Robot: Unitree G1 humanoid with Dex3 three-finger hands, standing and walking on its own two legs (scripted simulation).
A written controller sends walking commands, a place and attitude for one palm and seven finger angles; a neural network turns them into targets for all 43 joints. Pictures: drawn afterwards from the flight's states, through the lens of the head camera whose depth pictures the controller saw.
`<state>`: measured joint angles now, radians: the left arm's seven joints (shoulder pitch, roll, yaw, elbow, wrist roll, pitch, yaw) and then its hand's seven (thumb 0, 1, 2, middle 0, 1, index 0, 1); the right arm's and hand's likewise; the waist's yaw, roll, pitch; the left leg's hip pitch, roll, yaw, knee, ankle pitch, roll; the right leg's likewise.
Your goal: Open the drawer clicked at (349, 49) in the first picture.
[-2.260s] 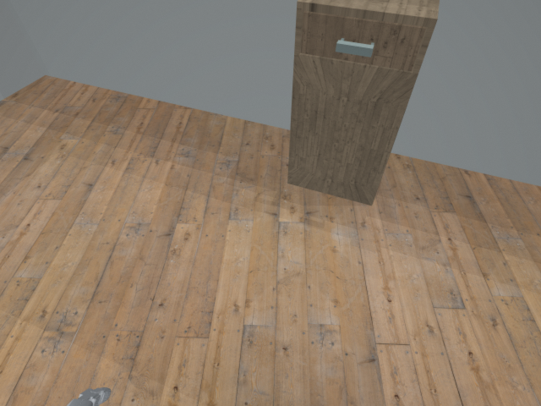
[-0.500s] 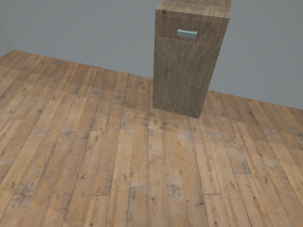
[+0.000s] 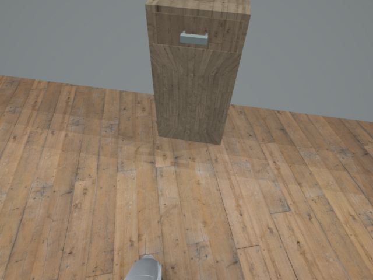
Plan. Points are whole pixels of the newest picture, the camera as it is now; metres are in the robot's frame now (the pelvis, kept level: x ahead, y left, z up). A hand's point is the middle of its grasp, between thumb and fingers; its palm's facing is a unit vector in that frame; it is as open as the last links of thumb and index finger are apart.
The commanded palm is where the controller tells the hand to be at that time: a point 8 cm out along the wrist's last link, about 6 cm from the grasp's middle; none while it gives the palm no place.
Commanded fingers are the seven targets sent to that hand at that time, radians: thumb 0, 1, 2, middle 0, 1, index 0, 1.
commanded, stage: walk to a spot facing it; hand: left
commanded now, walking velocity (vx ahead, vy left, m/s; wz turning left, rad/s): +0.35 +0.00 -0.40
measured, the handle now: (194, 36) +1.07 +0.07 +0.00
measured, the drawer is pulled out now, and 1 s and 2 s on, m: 0.00 0.00 0.00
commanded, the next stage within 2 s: turn to face it in 0.50 s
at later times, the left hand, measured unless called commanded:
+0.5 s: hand (129, 198) +0.35 +0.20 -0.16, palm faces -0.26 -0.94 -0.21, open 7.3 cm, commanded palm none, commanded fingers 0.00 0.90 0.90 -0.20 -0.30 -0.20 -0.30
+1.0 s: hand (150, 185) +0.41 +0.15 -0.18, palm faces -0.23 -0.96 -0.14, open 7.2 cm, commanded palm none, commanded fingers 0.00 0.90 0.90 -0.20 -0.30 -0.20 -0.30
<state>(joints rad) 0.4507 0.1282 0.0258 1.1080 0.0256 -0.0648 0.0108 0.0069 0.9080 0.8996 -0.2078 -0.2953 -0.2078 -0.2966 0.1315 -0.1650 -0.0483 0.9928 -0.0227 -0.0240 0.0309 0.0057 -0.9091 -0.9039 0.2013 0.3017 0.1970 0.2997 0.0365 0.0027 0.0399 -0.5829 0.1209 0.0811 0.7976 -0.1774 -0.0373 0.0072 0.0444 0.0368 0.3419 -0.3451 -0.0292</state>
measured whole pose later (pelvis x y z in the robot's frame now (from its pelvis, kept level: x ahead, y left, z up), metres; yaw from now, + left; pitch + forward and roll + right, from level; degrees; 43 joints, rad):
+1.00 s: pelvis +0.27 +0.02 -0.01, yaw -16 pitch -1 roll -2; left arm 0.16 0.17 0.05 0.98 0.01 0.02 0.02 0.00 0.93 0.90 -0.21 -0.30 -0.21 -0.30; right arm 0.28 -0.14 -0.02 1.04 -0.03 0.01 -0.02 0.01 -0.94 -0.90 0.20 0.30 0.20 0.30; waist -0.01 -0.03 0.02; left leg -0.30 0.06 0.07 0.63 -0.32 0.02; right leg -0.30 -0.04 -0.14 0.68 -0.40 0.01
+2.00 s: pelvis +0.32 -0.03 +0.00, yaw -7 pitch -1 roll +0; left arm 0.22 0.18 0.06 1.06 0.02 -0.01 -0.02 0.01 0.91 0.90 -0.20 -0.29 -0.20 -0.30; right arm 0.45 -0.13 -0.04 1.16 -0.04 -0.03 -0.02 0.00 -0.91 -0.90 0.20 0.30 0.20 0.30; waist -0.05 0.01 0.05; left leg -0.04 0.07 0.12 0.42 -0.35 -0.03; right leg -0.36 -0.08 -0.11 0.60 -0.27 0.01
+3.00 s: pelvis +0.52 -0.08 +0.00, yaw -5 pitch +0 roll +1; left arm 0.13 0.15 0.04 0.99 0.03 0.01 0.04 0.01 0.91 0.90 -0.21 -0.30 -0.21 -0.30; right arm 0.18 -0.20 -0.07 1.05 -0.01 0.06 -0.02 0.00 -0.91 -0.90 0.20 0.30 0.20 0.30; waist 0.00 0.03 0.11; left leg -0.38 0.00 0.03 0.99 -0.51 -0.05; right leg -0.31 -0.08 -0.10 0.53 -0.22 -0.01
